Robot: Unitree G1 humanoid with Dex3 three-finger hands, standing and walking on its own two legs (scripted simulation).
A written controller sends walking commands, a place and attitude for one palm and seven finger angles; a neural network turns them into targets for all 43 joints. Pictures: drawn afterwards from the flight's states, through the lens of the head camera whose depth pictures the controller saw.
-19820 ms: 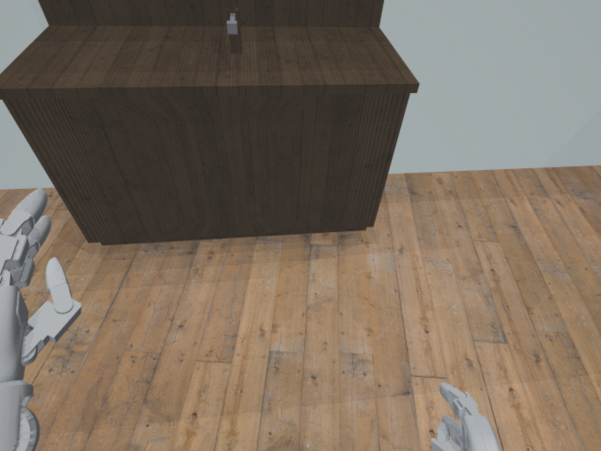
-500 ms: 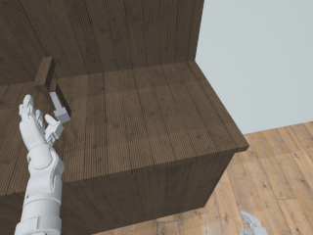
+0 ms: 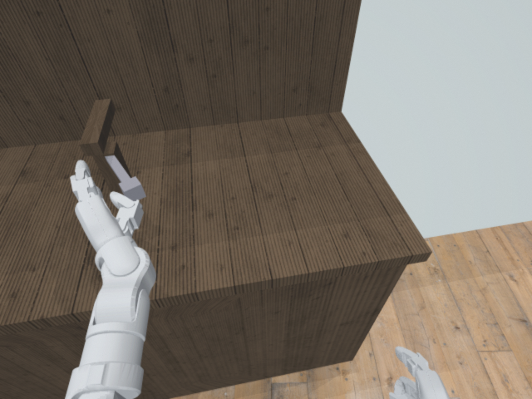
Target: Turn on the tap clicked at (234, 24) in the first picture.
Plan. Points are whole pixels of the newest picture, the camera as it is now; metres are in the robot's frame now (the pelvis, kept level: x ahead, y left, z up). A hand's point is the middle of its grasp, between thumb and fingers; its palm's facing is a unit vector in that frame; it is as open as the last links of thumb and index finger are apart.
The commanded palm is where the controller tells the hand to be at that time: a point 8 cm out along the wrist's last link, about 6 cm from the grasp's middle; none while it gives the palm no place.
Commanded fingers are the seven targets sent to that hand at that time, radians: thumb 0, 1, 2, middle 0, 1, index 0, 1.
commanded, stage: push the lever round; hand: left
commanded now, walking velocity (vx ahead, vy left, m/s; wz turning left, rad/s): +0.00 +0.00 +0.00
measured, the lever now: (132, 190) +0.39 +0.25 +0.12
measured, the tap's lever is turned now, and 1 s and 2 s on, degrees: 27 58 74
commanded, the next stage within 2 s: lift the hand up off the lever in 1.46 s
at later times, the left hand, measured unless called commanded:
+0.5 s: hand (166, 193) +0.38 +0.19 +0.12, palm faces +0.76 -0.65 -0.04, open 7.6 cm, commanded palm +0.34 +0.21 +0.11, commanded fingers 0.00 0.90 0.90 -0.15 -0.15 -0.15 -0.15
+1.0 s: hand (178, 181) +0.42 +0.18 +0.12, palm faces +0.80 -0.59 -0.06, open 7.7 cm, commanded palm +0.37 +0.20 +0.11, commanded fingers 0.00 0.90 0.90 -0.15 -0.15 -0.15 -0.15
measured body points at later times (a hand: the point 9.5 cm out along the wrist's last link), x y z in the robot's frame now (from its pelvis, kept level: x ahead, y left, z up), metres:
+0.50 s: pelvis -0.01 -0.02 +0.00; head -0.01 -0.03 +0.45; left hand +0.34 +0.22 +0.12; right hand +0.13 -0.26 -0.12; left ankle +0.03 +0.11 -0.72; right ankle -0.01 -0.10 -0.72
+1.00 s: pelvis +0.00 -0.03 -0.01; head +0.01 -0.04 +0.44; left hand +0.37 +0.21 +0.12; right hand +0.13 -0.27 -0.13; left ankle +0.03 +0.11 -0.72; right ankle -0.01 -0.10 -0.72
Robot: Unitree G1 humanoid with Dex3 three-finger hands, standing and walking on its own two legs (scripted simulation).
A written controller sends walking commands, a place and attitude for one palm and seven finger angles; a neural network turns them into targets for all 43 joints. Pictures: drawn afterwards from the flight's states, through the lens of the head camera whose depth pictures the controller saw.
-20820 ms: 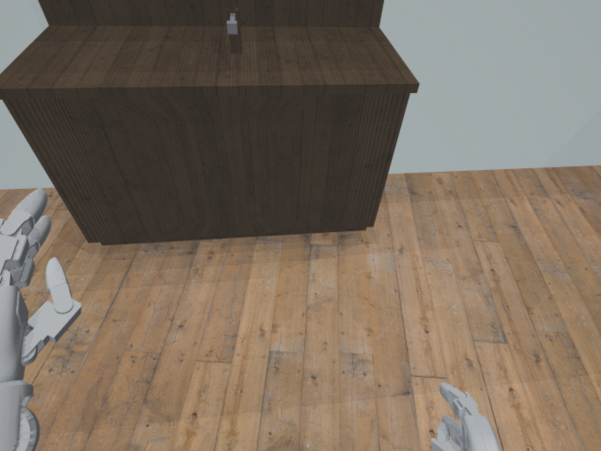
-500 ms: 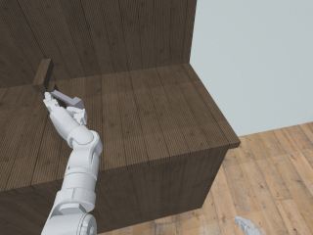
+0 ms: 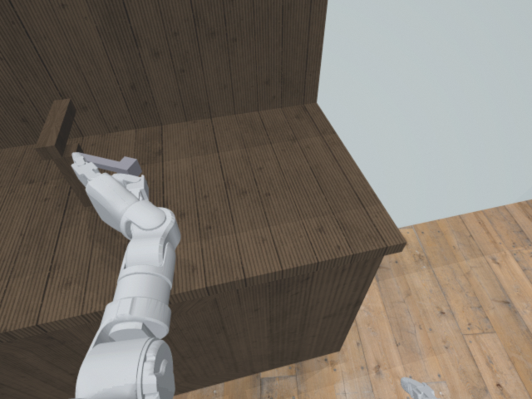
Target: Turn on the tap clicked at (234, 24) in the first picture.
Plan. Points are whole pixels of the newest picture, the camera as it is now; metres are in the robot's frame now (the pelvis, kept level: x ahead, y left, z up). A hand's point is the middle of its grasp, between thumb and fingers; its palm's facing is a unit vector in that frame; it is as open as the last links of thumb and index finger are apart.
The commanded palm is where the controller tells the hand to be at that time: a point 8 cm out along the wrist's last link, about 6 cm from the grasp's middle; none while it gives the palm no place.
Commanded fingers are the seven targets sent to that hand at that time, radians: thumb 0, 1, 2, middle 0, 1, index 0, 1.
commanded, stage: push the lever round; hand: left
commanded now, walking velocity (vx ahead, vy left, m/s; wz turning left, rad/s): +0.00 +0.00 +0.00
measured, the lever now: (128, 169) +0.44 +0.24 +0.12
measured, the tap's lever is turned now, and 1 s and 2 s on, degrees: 58 74 74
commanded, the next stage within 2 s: lift the hand up off the lever in 0.46 s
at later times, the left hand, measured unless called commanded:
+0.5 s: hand (146, 172) +0.44 +0.21 +0.12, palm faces +0.80 -0.59 -0.07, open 7.8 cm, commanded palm +0.39 +0.22 +0.12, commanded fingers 0.00 0.90 0.90 -0.15 -0.15 -0.15 -0.15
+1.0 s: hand (149, 161) +0.45 +0.20 +0.14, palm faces +0.81 -0.59 -0.04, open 7.8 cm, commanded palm +0.39 +0.21 +0.13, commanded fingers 0.00 0.90 0.90 -0.15 -0.15 -0.15 -0.15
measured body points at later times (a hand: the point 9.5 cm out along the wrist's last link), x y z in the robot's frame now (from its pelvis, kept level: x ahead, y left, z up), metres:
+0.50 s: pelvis +0.00 +0.01 +0.00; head +0.02 +0.00 +0.44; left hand +0.39 +0.24 +0.13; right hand +0.10 -0.24 -0.13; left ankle +0.03 +0.14 -0.72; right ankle -0.01 -0.08 -0.72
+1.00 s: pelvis +0.00 +0.01 +0.00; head +0.02 +0.00 +0.45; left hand +0.40 +0.23 +0.14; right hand +0.09 -0.24 -0.13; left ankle +0.03 +0.14 -0.72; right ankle -0.01 -0.08 -0.72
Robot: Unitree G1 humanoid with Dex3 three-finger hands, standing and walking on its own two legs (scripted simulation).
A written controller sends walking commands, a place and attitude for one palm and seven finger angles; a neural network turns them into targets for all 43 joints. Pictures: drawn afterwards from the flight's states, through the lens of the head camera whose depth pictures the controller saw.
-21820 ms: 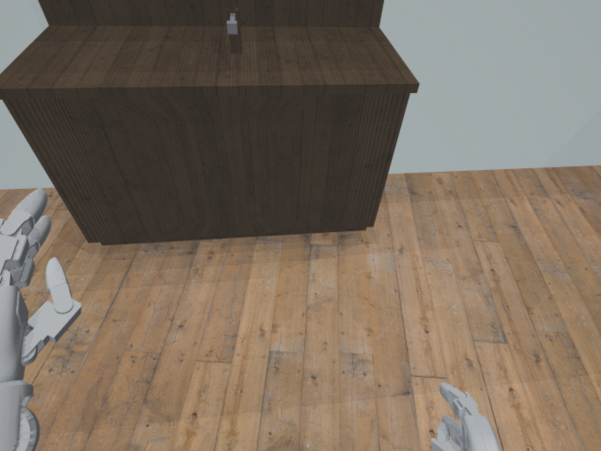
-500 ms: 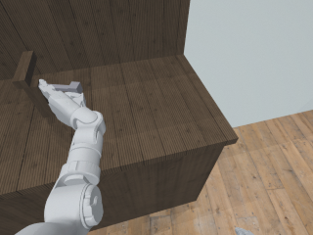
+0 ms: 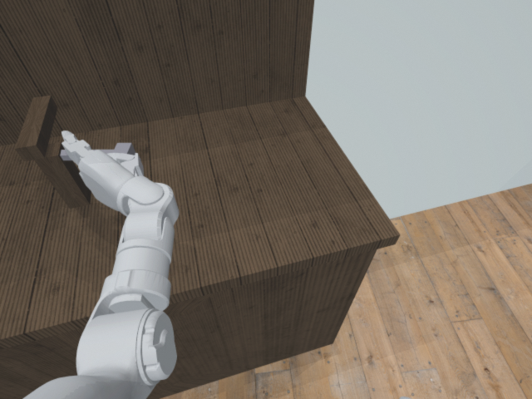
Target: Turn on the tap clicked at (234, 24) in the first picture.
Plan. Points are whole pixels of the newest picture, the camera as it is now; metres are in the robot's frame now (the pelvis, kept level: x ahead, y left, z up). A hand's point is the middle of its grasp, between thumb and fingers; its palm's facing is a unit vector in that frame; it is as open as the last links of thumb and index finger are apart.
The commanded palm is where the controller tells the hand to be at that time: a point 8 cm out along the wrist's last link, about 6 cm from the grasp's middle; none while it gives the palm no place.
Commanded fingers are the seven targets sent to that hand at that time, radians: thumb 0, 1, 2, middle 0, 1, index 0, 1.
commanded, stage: lift the hand up off the lever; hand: left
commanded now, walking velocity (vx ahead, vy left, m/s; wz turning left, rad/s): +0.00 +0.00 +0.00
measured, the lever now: (124, 154) +0.48 +0.24 +0.12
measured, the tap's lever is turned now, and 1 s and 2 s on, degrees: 74 74 74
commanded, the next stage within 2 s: draw the hand back beside the body in 1.96 s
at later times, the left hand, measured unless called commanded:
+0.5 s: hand (129, 159) +0.42 +0.21 +0.16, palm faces +0.80 -0.59 -0.05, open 7.8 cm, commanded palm +0.38 +0.22 +0.16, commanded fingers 0.00 0.90 0.90 -0.15 -0.15 -0.15 -0.15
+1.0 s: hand (127, 148) +0.43 +0.20 +0.18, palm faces +0.81 -0.59 -0.06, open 7.8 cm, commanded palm +0.37 +0.21 +0.18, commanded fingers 0.00 0.90 0.90 -0.15 -0.15 -0.15 -0.15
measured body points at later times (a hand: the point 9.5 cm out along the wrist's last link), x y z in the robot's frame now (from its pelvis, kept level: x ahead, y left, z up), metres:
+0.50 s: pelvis +0.01 -0.01 +0.01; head +0.01 -0.02 +0.46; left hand +0.38 +0.23 +0.16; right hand +0.15 -0.25 -0.11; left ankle +0.03 +0.13 -0.71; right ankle -0.01 -0.08 -0.71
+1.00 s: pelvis +0.00 -0.01 +0.01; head +0.00 -0.02 +0.46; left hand +0.38 +0.23 +0.18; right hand +0.15 -0.25 -0.11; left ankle +0.03 +0.13 -0.71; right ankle -0.01 -0.08 -0.71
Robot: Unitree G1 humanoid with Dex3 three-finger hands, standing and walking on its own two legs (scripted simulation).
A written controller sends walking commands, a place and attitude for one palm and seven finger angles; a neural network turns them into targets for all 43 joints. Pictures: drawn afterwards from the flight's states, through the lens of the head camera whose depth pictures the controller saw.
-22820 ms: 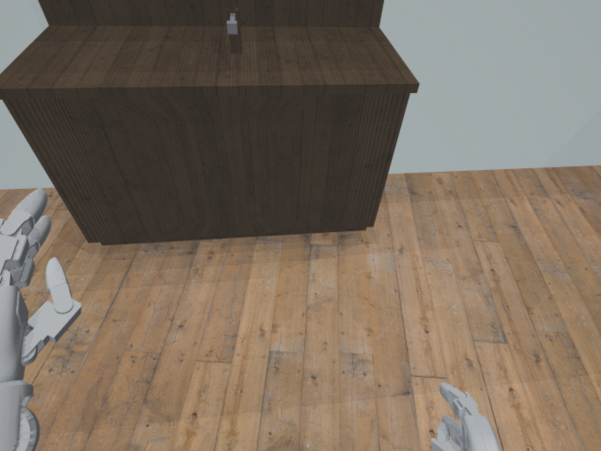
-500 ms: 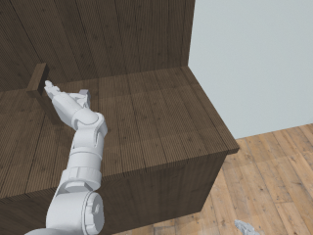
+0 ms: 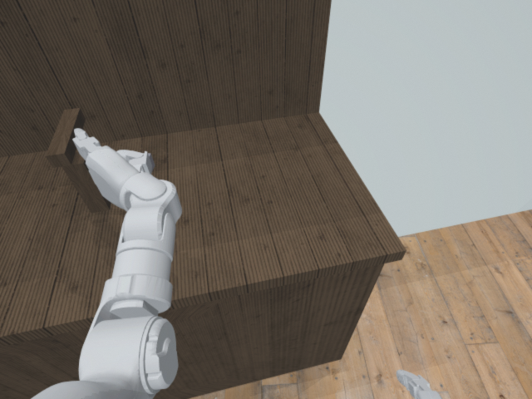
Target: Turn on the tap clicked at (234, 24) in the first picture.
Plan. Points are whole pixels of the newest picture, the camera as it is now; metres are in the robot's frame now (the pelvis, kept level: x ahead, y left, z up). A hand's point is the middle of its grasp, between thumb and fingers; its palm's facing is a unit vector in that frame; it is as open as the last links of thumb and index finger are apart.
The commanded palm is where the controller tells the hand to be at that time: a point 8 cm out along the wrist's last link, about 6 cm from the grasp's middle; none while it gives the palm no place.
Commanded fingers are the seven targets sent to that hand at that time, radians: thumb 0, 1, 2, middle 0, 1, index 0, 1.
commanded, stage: lift the hand up off the lever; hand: left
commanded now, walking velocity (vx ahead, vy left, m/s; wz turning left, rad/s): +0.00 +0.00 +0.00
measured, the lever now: (144, 164) +0.47 +0.24 +0.11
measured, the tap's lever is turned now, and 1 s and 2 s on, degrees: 74 74 74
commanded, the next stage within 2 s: draw the hand back beside the body in 0.96 s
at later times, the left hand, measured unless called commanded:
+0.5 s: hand (141, 149) +0.42 +0.20 +0.19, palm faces +0.78 -0.63 -0.01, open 7.8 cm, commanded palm +0.36 +0.22 +0.18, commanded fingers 0.00 0.90 0.90 -0.15 -0.15 -0.15 -0.15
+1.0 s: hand (149, 147) +0.42 +0.19 +0.19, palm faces +0.76 -0.65 -0.03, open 7.8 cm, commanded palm +0.36 +0.21 +0.19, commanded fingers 0.00 0.90 0.90 -0.15 -0.15 -0.15 -0.15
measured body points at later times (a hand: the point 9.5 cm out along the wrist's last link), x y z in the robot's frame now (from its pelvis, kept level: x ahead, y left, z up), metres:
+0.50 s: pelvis +0.01 +0.00 +0.01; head -0.01 -0.02 +0.45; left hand +0.37 +0.23 +0.19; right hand +0.16 -0.23 -0.11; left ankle +0.03 +0.14 -0.73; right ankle -0.01 -0.07 -0.73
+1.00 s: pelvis +0.01 +0.00 +0.01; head -0.01 -0.03 +0.46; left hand +0.37 +0.22 +0.20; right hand +0.19 -0.23 -0.10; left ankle +0.03 +0.14 -0.73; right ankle -0.01 -0.07 -0.73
